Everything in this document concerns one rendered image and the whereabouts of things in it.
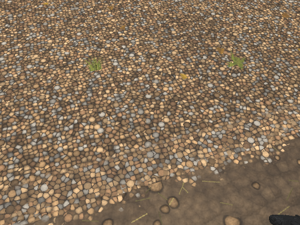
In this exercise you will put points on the robot right hand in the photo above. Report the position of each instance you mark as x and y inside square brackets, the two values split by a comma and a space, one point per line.
[284, 220]

